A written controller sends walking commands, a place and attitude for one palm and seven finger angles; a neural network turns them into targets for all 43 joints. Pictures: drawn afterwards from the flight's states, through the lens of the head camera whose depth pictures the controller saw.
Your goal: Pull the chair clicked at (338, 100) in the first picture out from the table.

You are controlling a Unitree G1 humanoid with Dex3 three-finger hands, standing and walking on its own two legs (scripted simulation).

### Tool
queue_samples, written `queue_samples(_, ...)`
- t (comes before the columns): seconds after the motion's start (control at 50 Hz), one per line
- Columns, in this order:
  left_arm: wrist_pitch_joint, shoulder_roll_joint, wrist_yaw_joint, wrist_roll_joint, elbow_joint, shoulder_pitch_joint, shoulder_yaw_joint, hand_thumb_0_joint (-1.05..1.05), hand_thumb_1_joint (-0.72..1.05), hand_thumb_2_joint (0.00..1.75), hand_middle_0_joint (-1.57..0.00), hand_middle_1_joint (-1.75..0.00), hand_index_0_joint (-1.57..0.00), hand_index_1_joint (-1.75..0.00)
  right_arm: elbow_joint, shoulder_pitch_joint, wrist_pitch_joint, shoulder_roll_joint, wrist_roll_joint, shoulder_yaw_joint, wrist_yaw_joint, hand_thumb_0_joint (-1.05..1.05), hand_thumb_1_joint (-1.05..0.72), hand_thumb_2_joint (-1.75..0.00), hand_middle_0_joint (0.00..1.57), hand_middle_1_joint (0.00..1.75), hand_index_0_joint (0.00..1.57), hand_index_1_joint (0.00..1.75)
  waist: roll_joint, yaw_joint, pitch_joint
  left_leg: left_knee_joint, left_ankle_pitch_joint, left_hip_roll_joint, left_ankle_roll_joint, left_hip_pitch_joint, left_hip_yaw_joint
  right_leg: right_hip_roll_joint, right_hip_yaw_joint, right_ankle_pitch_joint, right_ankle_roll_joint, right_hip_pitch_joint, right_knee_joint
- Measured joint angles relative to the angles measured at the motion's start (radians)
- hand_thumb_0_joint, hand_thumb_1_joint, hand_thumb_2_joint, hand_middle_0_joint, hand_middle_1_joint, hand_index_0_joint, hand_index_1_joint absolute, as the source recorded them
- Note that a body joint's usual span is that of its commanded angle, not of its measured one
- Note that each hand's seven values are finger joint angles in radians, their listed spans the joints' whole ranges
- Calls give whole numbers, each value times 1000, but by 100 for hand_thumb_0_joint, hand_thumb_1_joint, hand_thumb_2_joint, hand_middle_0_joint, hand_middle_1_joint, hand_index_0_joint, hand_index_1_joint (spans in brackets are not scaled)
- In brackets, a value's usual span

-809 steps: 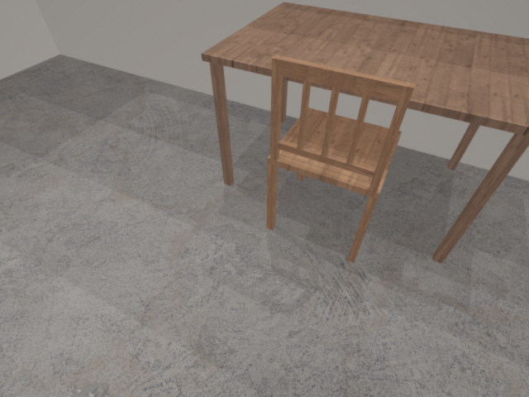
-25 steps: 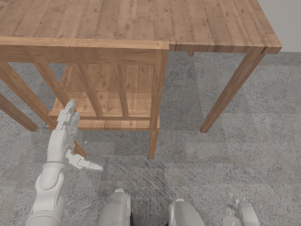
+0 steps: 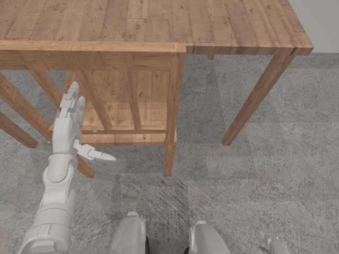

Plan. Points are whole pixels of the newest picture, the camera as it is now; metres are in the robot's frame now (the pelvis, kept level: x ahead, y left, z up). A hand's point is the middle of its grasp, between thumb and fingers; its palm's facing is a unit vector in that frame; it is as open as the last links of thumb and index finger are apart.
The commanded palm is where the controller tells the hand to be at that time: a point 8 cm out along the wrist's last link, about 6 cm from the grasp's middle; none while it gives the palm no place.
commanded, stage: push the fingers through the gap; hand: left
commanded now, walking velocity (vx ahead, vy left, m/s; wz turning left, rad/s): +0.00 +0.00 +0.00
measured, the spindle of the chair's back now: (97, 103) +0.48 +0.19 +0.01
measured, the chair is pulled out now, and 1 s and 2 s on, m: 0.00 0.00 0.00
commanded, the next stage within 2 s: hook a spindle and tug to test in 1.00 s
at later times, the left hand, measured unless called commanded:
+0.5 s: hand (98, 117) +0.43 +0.18 +0.02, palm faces +0.04 -1.00 -0.03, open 16.9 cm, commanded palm +0.41 +0.23 +0.03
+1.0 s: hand (96, 113) +0.44 +0.19 +0.02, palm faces +0.05 -1.00 -0.02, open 16.9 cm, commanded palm +0.42 +0.23 +0.03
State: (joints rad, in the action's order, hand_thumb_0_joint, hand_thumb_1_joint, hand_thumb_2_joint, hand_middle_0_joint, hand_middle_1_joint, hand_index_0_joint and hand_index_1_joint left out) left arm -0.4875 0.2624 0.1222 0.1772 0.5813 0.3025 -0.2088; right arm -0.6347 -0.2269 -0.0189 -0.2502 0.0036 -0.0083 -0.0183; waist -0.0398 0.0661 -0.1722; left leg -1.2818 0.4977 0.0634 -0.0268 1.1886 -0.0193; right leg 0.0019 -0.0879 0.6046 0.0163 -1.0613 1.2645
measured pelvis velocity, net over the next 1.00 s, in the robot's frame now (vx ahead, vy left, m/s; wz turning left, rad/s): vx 0.00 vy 0.01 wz -0.01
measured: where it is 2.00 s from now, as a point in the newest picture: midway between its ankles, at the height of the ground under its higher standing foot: outside the picture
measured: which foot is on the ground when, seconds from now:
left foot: down 0.00-1.00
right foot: down 0.00-1.00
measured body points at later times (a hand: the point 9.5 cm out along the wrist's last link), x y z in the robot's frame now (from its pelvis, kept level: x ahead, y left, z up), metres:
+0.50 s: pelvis +0.00 +0.01 +0.00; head +0.13 +0.02 +0.43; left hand +0.42 +0.24 +0.02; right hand +0.09 -0.26 -0.12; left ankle +0.05 +0.10 -0.62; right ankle +0.00 -0.11 -0.62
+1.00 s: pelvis +0.00 +0.01 +0.00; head +0.13 +0.04 +0.43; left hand +0.43 +0.24 +0.03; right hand +0.07 -0.25 -0.12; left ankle +0.05 +0.10 -0.62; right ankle +0.00 -0.11 -0.62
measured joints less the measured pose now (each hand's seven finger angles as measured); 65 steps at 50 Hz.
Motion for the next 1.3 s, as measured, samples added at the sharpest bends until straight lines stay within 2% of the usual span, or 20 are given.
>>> queue_samples(0.14,39,16,26,-3,83,67,-5,-1,-50,30,-6,-8,-6,-8,5,-4,17,-6,4,6,2,1,-90,-90,21,30,20,30,-2,15,12,-7,1,1,-3,16,0,-1,1,-2,-3,-15,3)
queue_samples(0.24,12,2,-2,-14,80,89,-14,-1,-50,30,-6,-8,-6,-8,0,-8,18,-7,-3,9,2,1,-90,-90,21,30,20,30,-3,18,15,3,-1,1,-7,13,-7,-1,7,-8,-7,-14,-7)
queue_samples(0.32,-3,19,-16,-30,135,144,-31,-1,-50,30,-6,-8,-7,-8,-8,-10,26,-3,-7,4,7,1,-90,-90,21,30,20,30,0,23,9,0,0,1,-8,19,-7,-1,8,-6,-8,-20,-4)
queue_samples(0.46,17,46,14,-23,219,195,-50,-1,-50,30,-6,-8,-6,-8,-2,-18,46,-1,-4,1,14,1,-90,-90,21,30,20,30,-2,30,10,-2,1,2,-9,25,-5,-2,7,-8,-9,-24,-7)
queue_samples(0.64,-20,57,16,-34,249,256,-75,-1,-50,30,-6,-8,-6,-8,-17,-22,49,-2,-14,3,12,1,-90,-90,21,30,20,30,1,39,18,-12,1,3,-13,46,-1,-4,4,-10,-12,-40,-4)
queue_samples(0.72,-9,69,25,-37,287,282,-77,-1,-50,30,-6,-8,-6,-8,-17,-27,63,-3,-13,2,18,1,-90,-90,21,30,20,30,-2,44,13,-11,2,3,-15,48,-3,-4,6,-12,-14,-42,-6)
queue_samples(0.82,10,68,31,-28,278,252,-91,-1,-50,30,-6,-8,-6,-8,-3,-37,78,-1,-10,2,23,1,-90,-90,21,30,20,30,-1,48,13,-4,2,5,-18,41,-10,-6,13,-16,-18,-38,-14)
queue_samples(0.9,-12,48,20,-26,236,214,-78,-1,-50,30,-6,-8,-6,-8,-4,-43,78,1,-9,4,25,1,-90,-90,21,30,20,30,-1,41,15,5,0,4,-20,28,-12,-6,15,-20,-20,-26,-25)
queue_samples(1.02,-26,48,3,-44,275,254,-67,-1,-50,30,-6,-8,-6,-8,-16,-30,74,3,-15,0,24,1,-90,-90,21,30,20,30,1,40,14,-4,-2,-1,-21,37,-3,-2,6,-18,-20,-29,-18)
queue_samples(1.16,-20,56,11,-45,301,273,-67,-1,-50,30,-6,-9,-7,-8,-4,-20,82,2,-14,0,26,1,-90,-90,21,30,20,30,-1,43,13,-7,-2,0,-22,42,-5,-2,8,-19,-21,-34,-14)
queue_samples(1.3,-22,40,-1,-38,259,250,-62,-1,-50,30,-11,-25,-12,-25,0,-24,85,3,-14,4,27,1,-90,-90,21,30,20,30,-3,40,14,-5,-4,0,-21,40,-6,-3,10,-20,-20,-34,-16)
